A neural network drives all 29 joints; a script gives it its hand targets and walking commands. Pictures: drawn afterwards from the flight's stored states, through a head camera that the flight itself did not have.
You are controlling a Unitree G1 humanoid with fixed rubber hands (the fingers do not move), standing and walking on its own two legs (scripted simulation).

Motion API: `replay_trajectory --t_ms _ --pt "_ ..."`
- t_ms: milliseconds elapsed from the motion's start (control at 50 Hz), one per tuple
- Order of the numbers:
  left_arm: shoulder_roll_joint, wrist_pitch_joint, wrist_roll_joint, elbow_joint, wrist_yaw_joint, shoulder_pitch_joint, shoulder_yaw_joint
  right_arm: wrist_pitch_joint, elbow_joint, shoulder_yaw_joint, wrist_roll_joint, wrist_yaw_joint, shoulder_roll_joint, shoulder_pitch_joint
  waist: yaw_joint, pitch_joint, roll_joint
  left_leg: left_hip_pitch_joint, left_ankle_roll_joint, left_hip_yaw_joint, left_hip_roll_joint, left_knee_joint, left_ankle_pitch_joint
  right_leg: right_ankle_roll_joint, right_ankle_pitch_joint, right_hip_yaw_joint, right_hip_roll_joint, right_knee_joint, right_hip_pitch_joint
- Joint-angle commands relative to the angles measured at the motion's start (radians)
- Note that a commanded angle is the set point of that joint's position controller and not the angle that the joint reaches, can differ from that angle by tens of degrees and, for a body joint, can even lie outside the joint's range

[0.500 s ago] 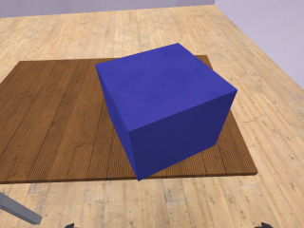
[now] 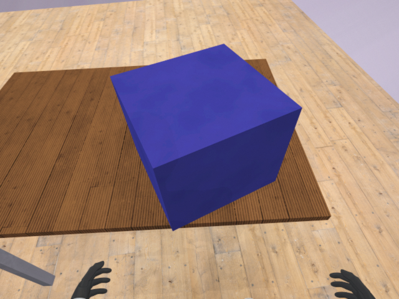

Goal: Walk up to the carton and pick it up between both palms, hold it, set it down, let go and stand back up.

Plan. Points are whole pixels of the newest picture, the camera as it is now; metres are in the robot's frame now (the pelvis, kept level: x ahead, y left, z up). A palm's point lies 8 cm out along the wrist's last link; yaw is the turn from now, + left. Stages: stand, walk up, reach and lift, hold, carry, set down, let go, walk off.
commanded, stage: reach and lift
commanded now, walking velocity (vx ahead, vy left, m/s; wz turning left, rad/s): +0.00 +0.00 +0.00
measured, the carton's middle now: (199, 132) +0.49 +0.03 +0.04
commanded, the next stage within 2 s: none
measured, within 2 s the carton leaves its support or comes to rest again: neither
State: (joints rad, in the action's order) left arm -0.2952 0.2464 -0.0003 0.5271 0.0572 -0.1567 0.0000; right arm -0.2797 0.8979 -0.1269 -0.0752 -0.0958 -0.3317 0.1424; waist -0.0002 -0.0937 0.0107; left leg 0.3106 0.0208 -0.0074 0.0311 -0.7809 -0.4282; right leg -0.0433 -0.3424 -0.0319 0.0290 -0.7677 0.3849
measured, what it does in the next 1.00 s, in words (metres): walks backwards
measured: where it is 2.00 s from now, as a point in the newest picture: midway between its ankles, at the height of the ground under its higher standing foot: outside the picture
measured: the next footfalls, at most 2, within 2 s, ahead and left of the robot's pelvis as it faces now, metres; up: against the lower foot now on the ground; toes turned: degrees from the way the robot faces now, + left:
left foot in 1.22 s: +0.04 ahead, +0.11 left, +0.00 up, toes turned +1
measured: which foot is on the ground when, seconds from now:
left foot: down 0.00-0.96, up 0.98-1.00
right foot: down 0.00-1.00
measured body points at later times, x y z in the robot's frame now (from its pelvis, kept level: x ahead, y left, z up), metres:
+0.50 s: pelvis -0.06 -0.02 +0.01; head -0.09 -0.01 +0.46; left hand +0.13 +0.23 -0.04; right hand +0.10 -0.31 -0.04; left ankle -0.01 +0.13 -0.71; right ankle +0.04 -0.09 -0.71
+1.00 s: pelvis -0.11 -0.04 +0.01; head -0.14 -0.08 +0.46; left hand +0.13 +0.17 +0.02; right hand +0.16 -0.34 +0.00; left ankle -0.01 +0.13 -0.70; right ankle -0.05 -0.07 -0.71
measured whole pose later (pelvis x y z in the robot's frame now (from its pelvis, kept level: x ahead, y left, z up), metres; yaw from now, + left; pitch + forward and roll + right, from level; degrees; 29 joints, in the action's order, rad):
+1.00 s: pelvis -0.11 -0.04 +0.01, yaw +2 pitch -8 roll +3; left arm -0.10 0.28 0.00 0.30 0.26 -0.06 0.00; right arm -0.05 0.73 -0.11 0.28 -0.35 -0.50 -0.09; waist 0.00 -0.05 0.02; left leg 0.30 0.00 0.00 0.01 -0.65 -0.38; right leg -0.10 -0.30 -0.03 0.07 -0.69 0.26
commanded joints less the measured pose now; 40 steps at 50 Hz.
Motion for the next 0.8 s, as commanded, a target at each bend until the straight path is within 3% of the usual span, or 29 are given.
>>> replay_trajectory --t_ms 0,60,100,160,260,280,360,420,460,480,500,520,540,560,620,660,700,720,760,780 --pt "-0.023 -0.080 -0.014 -0.269 0.036 -0.074 0.139 -0.083 -0.112 -0.015 0.112 -0.008 -0.236 0.051 0.031 0.262 -0.081 -0.132 0.007 -0.017 -0.023 0.237 0.549 0.007 0.543 -0.001 -0.012 0.262 -0.302" --pt "-0.029 -0.091 -0.009 -0.280 0.046 -0.060 0.149 -0.079 -0.158 -0.001 0.122 -0.015 -0.258 0.027 0.035 0.226 -0.113 -0.056 -0.013 -0.038 -0.038 0.288 0.432 0.025 0.517 0.010 -0.024 0.288 -0.362" --pt "-0.025 -0.096 -0.002 -0.299 0.055 -0.042 0.150 -0.072 -0.185 0.010 0.132 -0.023 -0.267 0.015 0.042 0.202 -0.124 -0.030 -0.022 -0.046 -0.037 0.304 0.363 0.032 0.427 0.024 -0.036 0.311 -0.346" --pt "-0.027 -0.111 0.021 -0.358 0.076 0.016 0.133 -0.064 -0.263 -0.005 0.127 -0.039 -0.274 -0.038 0.047 0.199 -0.138 0.028 -0.038 -0.051 -0.035 0.325 0.230 0.036 0.208 0.050 -0.051 0.339 -0.308" --pt "-0.022 -0.127 0.056 -0.430 0.116 0.126 0.121 -0.023 -0.407 -0.004 0.136 -0.080 -0.269 -0.116 0.067 0.203 -0.161 0.131 -0.055 -0.049 -0.040 0.304 0.023 0.032 -0.283 0.168 -0.097 0.403 -0.241" --pt "-0.021 -0.128 0.060 -0.462 0.124 0.143 0.118 -0.011 -0.434 -0.013 0.144 -0.085 -0.275 -0.122 0.054 0.202 -0.171 0.102 -0.051 -0.044 -0.048 0.283 -0.013 0.020 -0.367 0.187 -0.115 0.418 -0.188" --pt "-0.023 -0.105 0.055 -0.533 0.141 0.185 0.129 0.047 -0.486 0.009 0.195 -0.114 -0.297 -0.114 0.051 0.172 -0.223 -0.082 -0.036 -0.028 -0.098 0.172 0.018 -0.035 -0.616 0.255 -0.209 0.509 0.081" --pt "-0.003 -0.056 0.054 -0.562 0.159 0.228 0.089 0.101 -0.445 -0.027 0.226 -0.140 -0.335 -0.145 0.026 0.142 -0.135 -0.128 -0.022 0.004 -0.099 0.196 -0.039 -0.052 -0.596 0.230 -0.208 0.508 0.139" --pt "0.027 -0.027 0.055 -0.582 0.178 0.260 0.052 0.126 -0.441 -0.068 0.233 -0.164 -0.357 -0.206 0.019 0.142 -0.065 -0.045 -0.024 0.030 -0.073 0.271 -0.141 -0.040 -0.509 0.185 -0.160 0.459 0.065" --pt "0.052 -0.015 0.054 -0.573 0.189 0.272 0.028 0.134 -0.441 -0.081 0.235 -0.180 -0.371 -0.245 0.026 0.139 -0.027 0.041 -0.029 0.039 -0.045 0.325 -0.208 -0.029 -0.427 0.155 -0.124 0.419 -0.015" --pt "0.085 -0.011 0.051 -0.567 0.202 0.299 -0.004 0.139 -0.440 -0.104 0.233 -0.192 -0.390 -0.286 0.017 0.135 0.058 0.211 -0.050 0.059 0.016 0.403 -0.348 -0.006 -0.299 0.103 -0.050 0.334 -0.179" --pt "0.118 -0.008 0.038 -0.550 0.214 0.309 -0.018 0.140 -0.461 -0.112 0.242 -0.205 -0.425 -0.314 0.014 0.156 0.130 0.391 -0.094 0.094 0.088 0.474 -0.480 0.025 -0.120 0.055 0.018 0.228 -0.378" --pt "0.141 -0.010 0.028 -0.538 0.217 0.279 -0.033 0.139 -0.469 -0.118 0.262 -0.212 -0.471 -0.307 -0.003 0.183 0.169 0.514 -0.123 0.116 0.142 0.500 -0.564 0.042 0.043 0.018 0.064 0.140 -0.524" --pt "0.153 -0.013 0.021 -0.537 0.220 0.295 -0.031 0.138 -0.453 -0.115 0.282 -0.223 -0.506 -0.337 0.003 0.213 0.184 0.572 -0.141 0.126 0.167 0.506 -0.585 0.048 0.135 0.000 0.088 0.090 -0.594" --pt "0.180 -0.012 0.023 -0.559 0.226 0.355 -0.033 0.142 -0.406 -0.137 0.311 -0.243 -0.552 -0.424 0.007 0.246 0.160 0.565 -0.136 0.126 0.163 0.485 -0.604 0.052 0.144 0.000 0.092 0.068 -0.571" --pt "0.217 -0.004 0.017 -0.538 0.225 0.400 -0.042 0.154 -0.371 -0.126 0.323 -0.257 -0.580 -0.472 0.008 0.213 0.158 0.607 -0.138 0.136 0.165 0.508 -0.673 0.050 0.081 -0.001 0.097 0.068 -0.578" --pt "0.252 0.000 0.026 -0.529 0.223 0.389 -0.064 0.168 -0.316 -0.119 0.331 -0.271 -0.602 -0.462 0.007 0.139 0.119 0.592 -0.129 0.126 0.148 0.491 -0.656 0.043 0.039 0.011 0.085 0.103 -0.510" --pt "0.253 -0.002 0.052 -0.527 0.217 0.375 -0.068 0.168 -0.301 -0.114 0.321 -0.268 -0.562 -0.468 0.012 0.146 0.012 0.427 -0.089 0.072 0.093 0.408 -0.424 0.030 -0.013 0.050 0.024 0.195 -0.343" --pt "0.209 0.005 0.090 -0.545 0.215 0.405 -0.031 0.183 -0.299 -0.108 0.324 -0.267 -0.500 -0.495 0.027 0.144 -0.123 0.199 -0.025 0.014 -0.011 0.319 -0.182 0.000 -0.255 0.128 -0.071 0.353 -0.080" --pt "0.199 0.008 0.091 -0.520 0.209 0.384 0.000 0.194 -0.300 -0.070 0.337 -0.263 -0.468 -0.460 0.035 0.161 -0.171 0.184 -0.030 -0.010 -0.022 0.285 -0.087 -0.002 -0.282 0.165 -0.091 0.400 -0.078"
